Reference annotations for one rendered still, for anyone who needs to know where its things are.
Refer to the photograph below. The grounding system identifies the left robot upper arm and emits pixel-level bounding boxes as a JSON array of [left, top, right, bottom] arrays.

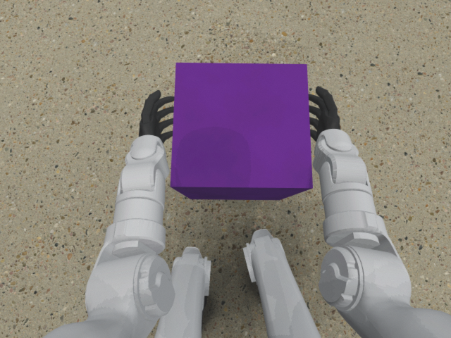
[[43, 253, 175, 338]]

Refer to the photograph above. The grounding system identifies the right robot upper arm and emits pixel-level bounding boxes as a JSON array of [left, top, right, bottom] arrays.
[[319, 244, 451, 338]]

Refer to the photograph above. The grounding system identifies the robot right hand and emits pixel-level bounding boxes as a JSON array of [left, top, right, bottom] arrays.
[[309, 86, 340, 141]]

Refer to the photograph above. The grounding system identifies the right robot thigh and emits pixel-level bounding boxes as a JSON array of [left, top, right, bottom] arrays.
[[243, 235, 321, 338]]

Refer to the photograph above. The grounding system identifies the robot thigh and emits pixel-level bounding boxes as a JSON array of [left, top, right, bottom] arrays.
[[154, 253, 211, 338], [243, 235, 321, 338]]

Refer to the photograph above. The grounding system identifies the carton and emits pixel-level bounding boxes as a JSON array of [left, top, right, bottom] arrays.
[[171, 63, 313, 200]]

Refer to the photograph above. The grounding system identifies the robot right forearm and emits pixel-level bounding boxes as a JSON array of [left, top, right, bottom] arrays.
[[313, 129, 412, 293]]

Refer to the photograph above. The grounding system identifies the left robot thigh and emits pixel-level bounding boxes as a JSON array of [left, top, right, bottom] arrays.
[[154, 253, 211, 338]]

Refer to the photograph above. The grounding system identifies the robot left hand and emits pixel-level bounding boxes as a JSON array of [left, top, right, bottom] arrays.
[[139, 90, 174, 143]]

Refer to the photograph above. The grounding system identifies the robot left forearm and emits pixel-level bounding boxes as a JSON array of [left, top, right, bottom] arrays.
[[85, 135, 170, 309]]

